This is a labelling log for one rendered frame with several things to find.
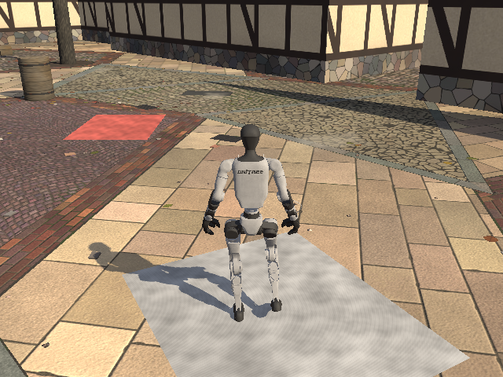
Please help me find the robot head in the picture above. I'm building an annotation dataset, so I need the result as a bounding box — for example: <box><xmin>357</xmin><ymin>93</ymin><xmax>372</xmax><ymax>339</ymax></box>
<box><xmin>237</xmin><ymin>124</ymin><xmax>264</xmax><ymax>162</ymax></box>

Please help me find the left robot thigh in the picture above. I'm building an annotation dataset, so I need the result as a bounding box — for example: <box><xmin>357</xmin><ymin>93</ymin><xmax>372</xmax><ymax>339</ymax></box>
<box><xmin>224</xmin><ymin>219</ymin><xmax>243</xmax><ymax>275</ymax></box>

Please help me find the left robot hand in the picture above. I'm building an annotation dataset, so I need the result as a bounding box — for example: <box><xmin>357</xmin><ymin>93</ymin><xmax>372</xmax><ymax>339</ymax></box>
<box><xmin>202</xmin><ymin>218</ymin><xmax>220</xmax><ymax>235</ymax></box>

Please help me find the right robot hand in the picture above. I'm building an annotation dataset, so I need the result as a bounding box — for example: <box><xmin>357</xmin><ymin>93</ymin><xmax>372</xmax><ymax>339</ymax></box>
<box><xmin>281</xmin><ymin>218</ymin><xmax>300</xmax><ymax>235</ymax></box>

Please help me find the robot right forearm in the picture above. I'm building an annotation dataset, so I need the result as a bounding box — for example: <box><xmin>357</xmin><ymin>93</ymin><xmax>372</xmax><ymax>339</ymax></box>
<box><xmin>282</xmin><ymin>189</ymin><xmax>298</xmax><ymax>221</ymax></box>

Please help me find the robot right upper arm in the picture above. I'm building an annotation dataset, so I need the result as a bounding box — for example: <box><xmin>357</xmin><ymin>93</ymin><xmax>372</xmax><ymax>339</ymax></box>
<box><xmin>267</xmin><ymin>158</ymin><xmax>289</xmax><ymax>202</ymax></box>

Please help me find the robot left upper arm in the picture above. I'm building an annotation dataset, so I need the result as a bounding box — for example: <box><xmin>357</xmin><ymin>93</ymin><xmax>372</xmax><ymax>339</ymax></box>
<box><xmin>212</xmin><ymin>159</ymin><xmax>234</xmax><ymax>202</ymax></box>

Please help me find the robot left forearm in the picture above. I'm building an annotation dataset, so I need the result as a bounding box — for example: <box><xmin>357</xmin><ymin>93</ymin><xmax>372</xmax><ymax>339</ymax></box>
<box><xmin>204</xmin><ymin>190</ymin><xmax>220</xmax><ymax>221</ymax></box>

